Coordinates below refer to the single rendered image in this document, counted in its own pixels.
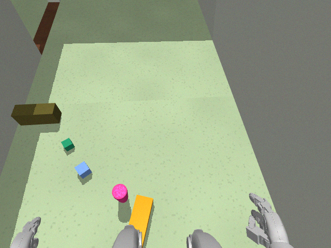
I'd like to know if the left robot hand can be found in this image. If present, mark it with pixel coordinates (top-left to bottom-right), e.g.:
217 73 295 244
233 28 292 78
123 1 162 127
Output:
10 217 41 248

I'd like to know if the right robot hand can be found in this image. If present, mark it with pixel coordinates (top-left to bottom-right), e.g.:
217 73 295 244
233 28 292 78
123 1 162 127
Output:
246 193 289 248

